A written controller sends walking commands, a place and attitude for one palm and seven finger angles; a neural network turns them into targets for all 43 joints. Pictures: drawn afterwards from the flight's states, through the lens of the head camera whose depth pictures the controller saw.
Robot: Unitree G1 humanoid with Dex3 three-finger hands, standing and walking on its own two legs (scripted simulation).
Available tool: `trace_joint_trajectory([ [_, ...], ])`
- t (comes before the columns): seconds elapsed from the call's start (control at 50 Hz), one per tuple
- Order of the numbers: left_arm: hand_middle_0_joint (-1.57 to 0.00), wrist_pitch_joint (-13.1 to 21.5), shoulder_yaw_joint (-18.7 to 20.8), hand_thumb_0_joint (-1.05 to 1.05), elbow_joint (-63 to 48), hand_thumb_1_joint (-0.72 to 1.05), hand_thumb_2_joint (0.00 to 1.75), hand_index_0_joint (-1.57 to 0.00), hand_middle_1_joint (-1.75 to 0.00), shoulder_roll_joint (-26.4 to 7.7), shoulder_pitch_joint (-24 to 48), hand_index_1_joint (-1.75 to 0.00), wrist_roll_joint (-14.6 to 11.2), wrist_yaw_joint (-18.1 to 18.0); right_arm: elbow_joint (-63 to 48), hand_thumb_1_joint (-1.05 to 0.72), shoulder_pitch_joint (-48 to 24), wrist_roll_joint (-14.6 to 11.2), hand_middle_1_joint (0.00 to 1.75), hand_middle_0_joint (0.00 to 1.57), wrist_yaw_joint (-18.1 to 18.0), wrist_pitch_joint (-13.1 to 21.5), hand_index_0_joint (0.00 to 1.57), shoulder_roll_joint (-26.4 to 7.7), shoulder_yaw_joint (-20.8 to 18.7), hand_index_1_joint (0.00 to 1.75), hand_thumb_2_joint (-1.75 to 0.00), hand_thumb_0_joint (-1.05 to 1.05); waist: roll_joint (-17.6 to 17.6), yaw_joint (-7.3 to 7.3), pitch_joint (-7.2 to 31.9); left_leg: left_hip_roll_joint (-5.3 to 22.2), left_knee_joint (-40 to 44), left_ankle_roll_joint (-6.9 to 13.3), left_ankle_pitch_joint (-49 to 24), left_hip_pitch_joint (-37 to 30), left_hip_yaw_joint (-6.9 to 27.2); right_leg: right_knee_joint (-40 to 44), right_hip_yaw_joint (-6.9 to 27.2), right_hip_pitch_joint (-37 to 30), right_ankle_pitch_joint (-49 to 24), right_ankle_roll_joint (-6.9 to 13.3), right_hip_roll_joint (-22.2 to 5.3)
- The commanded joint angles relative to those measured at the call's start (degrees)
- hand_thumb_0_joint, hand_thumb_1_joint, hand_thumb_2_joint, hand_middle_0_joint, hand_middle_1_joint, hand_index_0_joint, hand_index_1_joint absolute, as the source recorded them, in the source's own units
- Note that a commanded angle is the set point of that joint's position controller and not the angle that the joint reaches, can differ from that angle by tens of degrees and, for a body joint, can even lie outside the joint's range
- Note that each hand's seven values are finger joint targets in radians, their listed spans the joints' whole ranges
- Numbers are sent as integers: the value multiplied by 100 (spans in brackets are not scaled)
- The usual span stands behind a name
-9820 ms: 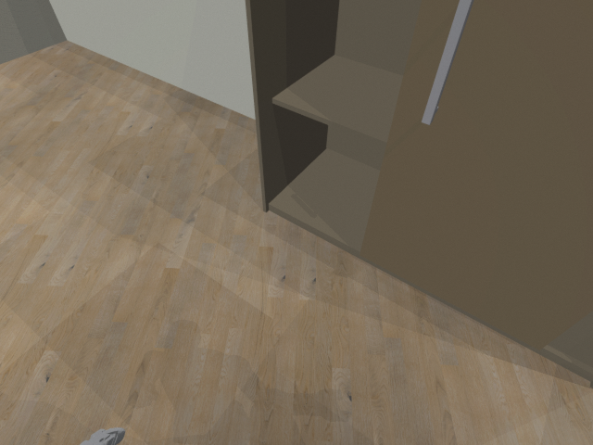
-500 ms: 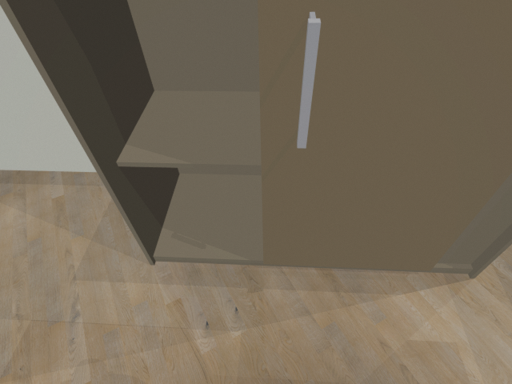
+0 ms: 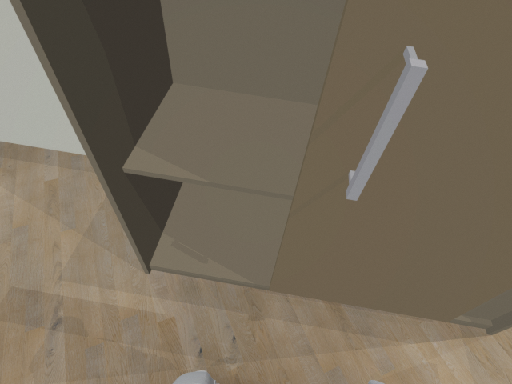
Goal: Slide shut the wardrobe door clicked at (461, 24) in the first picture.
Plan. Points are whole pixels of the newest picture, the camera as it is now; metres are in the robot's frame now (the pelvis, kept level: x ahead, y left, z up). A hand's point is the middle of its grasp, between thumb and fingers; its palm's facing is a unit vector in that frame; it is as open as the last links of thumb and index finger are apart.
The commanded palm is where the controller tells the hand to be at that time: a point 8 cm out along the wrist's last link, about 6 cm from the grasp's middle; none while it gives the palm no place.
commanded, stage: come to a stop and stand still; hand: right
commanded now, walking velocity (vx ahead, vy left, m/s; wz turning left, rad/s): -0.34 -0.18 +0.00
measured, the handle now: (376, 135) +0.50 -0.15 +0.14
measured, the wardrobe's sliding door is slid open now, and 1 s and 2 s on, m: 0.49 0.49 0.49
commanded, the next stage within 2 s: look again from close up in 1.82 s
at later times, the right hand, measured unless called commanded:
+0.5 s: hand out of the picture +0.04 -0.24 -0.16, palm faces +0.07 +0.98 -0.21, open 7.4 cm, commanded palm none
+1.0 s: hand out of the picture -0.01 -0.15 -0.15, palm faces +0.02 +0.98 -0.19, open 7.3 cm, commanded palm none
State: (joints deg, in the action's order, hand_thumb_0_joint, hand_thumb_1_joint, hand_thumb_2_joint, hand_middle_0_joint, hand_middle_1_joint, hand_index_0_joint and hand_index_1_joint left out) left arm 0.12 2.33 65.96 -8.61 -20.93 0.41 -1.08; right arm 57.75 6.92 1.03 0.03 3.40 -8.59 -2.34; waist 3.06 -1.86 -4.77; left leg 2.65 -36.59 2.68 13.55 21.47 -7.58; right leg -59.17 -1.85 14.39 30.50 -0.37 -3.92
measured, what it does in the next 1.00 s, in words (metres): steps on the spot: right foot, then left foot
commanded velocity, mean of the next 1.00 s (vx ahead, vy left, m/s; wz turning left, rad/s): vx -0.04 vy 0.02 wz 0.00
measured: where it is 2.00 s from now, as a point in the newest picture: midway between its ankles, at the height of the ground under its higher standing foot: outside the picture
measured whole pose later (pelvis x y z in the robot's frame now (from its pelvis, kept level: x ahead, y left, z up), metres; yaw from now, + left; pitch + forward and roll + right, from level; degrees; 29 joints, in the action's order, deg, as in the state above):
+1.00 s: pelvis -0.01 +0.02 +0.02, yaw +0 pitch -2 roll +0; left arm -1.5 0.7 67.9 -8.5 -19.5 0.7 -1.1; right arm 65.5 16.4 0.2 -1.6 0.1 -7.4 -0.2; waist 1.2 -1.7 -0.6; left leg -1.1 -24.4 1.9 18.1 4.5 -2.3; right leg -23.8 -1.9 13.3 8.4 -2.4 -3.5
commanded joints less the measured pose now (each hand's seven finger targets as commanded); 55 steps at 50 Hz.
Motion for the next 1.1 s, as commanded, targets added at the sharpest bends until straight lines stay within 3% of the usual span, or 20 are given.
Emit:
trace_joint_trajectory([
  [0.0,-20,-93,-2,0,-306,90,90,-20,-30,-82,-272,-30,-54,-73,-198,-90,297,45,30,20,-251,-178,20,-899,-129,30,-90,0,-883,54,460,1599,1645,808,-3580,-271,1095,213,251,314,-248,-80,-62],
  [0.1,-20,-238,99,0,-632,90,90,-20,-30,-248,146,-30,6,-26,-267,-90,479,65,30,20,-264,-345,20,-1080,-268,30,-90,0,-1056,250,590,1627,1557,906,-3468,-643,1155,612,62,594,-447,-180,227],
  [0.16,-20,-251,134,0,-822,90,90,-20,-30,-325,322,-30,-2,-2,-356,-90,332,92,30,20,-263,-391,20,-1152,-292,30,-90,0,-1202,201,712,1605,1507,899,-3156,-680,1166,957,95,482,-545,-177,242],
  [0.2,-20,-210,133,0,-892,90,90,-20,-30,-362,312,-30,1,2,-430,-90,253,92,30,20,-258,-412,20,-1177,-302,30,-90,0,-1158,129,783,1517,1319,777,-2885,-722,1142,1678,57,245,-851,-170,248],
  [0.24,-20,-151,138,0,-856,90,90,-20,-30,-413,129,-30,18,9,-416,-90,248,32,30,20,-239,-462,20,-1135,-285,30,-90,0,-1124,-14,812,1220,941,404,-1855,-360,1013,3048,-34,-578,-1935,-123,248],
  [0.26,-20,-91,148,0,-880,90,90,-20,-30,-611,101,-30,36,13,-410,-90,361,6,30,20,-211,-484,20,-949,-231,30,-90,0,-443,3,861,796,423,117,-862,-142,754,3580,370,-852,-2423,15,-150],
  [0.28,-20,-40,193,0,-1079,90,90,-20,-30,-1067,343,-30,102,4,-490,-90,582,-45,30,20,-189,-532,20,-620,-171,30,-90,0,1083,126,630,99,-267,-278,854,260,290,4217,1713,-432,-3427,502,-1303],
  [0.3,-20,-62,201,0,-1227,90,90,-20,-30,-1210,721,-30,115,-25,-482,-90,566,-31,30,20,-209,-571,20,-678,-150,30,-90,0,1188,126,505,-155,-1212,-327,1919,61,551,4616,2138,259,-3263,959,-1765],
  [0.34,-20,-41,127,0,-1275,90,90,-20,-30,-1043,1210,-30,127,-131,-273,-90,650,11,30,20,-191,-623,20,-771,-203,30,-90,0,868,306,258,-159,-2098,-303,1504,85,1117,4649,1742,579,-2538,974,-1394],
  [0.38,-20,26,62,0,-1257,90,90,-20,-30,-915,1306,-30,96,-144,-86,-90,964,14,30,20,-134,-555,20,-765,-181,30,-90,0,398,386,480,-154,-2229,-370,1116,293,1091,4449,1273,8,-2952,952,-1142],
  [0.5,-20,24,132,0,-873,90,90,-20,-30,-1023,637,-30,55,-186,-25,-90,814,-11,30,20,-108,-530,20,-683,-75,30,-90,0,417,23,852,-54,-1089,-511,1386,289,834,4206,1179,-1412,-4223,1030,-1264],
  [0.56,-20,-17,171,0,-726,90,90,-20,-30,-1085,486,-30,69,-164,13,-90,710,-26,30,20,-108,-514,20,-626,-26,30,-90,0,467,-69,786,-63,-387,-433,1522,-63,770,4167,1250,-1309,-4170,1031,-1242],
  [0.62,-20,-19,163,0,-638,90,90,-20,-30,-1044,582,-30,41,-121,255,-90,1166,-41,30,20,-139,-466,20,-562,-1,30,-90,0,516,103,919,-127,837,-357,689,-799,571,4077,1063,-1030,-3548,786,-953],
  [0.64,-20,-16,145,0,-605,90,90,-20,-30,-982,645,-30,11,-109,364,-90,1384,-39,30,20,-156,-424,20,-583,14,30,-90,0,362,214,934,-86,1528,-345,67,-1180,538,3913,901,-828,-3192,608,-800],
  [0.66,-20,0,117,0,-579,90,90,-20,-30,-781,600,-30,-29,-79,409,-90,1381,-24,30,20,-188,-371,20,-735,17,30,-90,0,-64,184,802,148,1958,-261,-345,-1597,910,3721,760,-333,-2736,368,-529],
  [0.7,-20,7,1,0,-554,90,90,-20,-30,-436,660,-30,-45,-6,391,-90,1075,-51,30,20,-204,-306,20,-978,51,30,-90,0,-481,54,469,926,2103,78,-248,-1029,1486,3640,278,-261,-1850,8,-20],
  [0.74,-20,-47,-49,0,-454,90,90,-20,-30,-414,725,-30,23,-12,470,-90,940,-61,30,20,-192,-254,20,-910,74,30,-90,0,-1278,69,79,733,2241,93,-151,-469,1504,3597,221,-477,-1996,-20,48],
  [0.82,-20,-54,-81,0,-159,90,90,-20,-30,-447,315,-30,25,-13,513,-90,994,-80,30,20,-210,-279,20,-722,120,30,-90,0,-782,27,-287,460,2368,-20,875,-198,1322,3748,277,-611,-2125,-19,-72],
  [0.92,-20,-46,-126,0,-36,90,90,-20,-30,-351,103,-30,37,-45,573,-90,1212,-102,30,20,-227,-275,20,-594,105,30,-90,0,-449,94,-369,379,2323,-13,791,-341,1299,3757,271,-491,-2203,-31,-84],
  [1.08,-20,-16,-139,0,42,90,90,-20,-30,-242,-98,-30,23,-103,644,-90,1478,-108,30,20,-249,-253,20,-401,99,30,-90,0,-440,134,-196,342,2212,-31,70,-715,1160,3655,285,-473,-2585,-12,-132],
])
